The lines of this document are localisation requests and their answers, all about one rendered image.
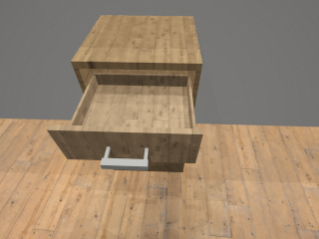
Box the cabinet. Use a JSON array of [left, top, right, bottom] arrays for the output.
[[71, 15, 202, 172]]

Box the handle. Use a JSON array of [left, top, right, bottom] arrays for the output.
[[100, 146, 149, 170]]

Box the drawer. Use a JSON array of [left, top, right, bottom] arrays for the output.
[[47, 73, 203, 163]]

